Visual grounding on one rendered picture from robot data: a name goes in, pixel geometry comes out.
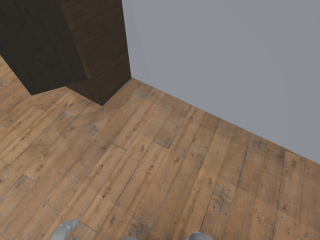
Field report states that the cupboard door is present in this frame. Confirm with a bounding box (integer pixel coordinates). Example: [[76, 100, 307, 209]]
[[0, 0, 88, 96]]

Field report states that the robot left hand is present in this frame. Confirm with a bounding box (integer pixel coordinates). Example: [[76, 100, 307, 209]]
[[49, 219, 80, 240]]

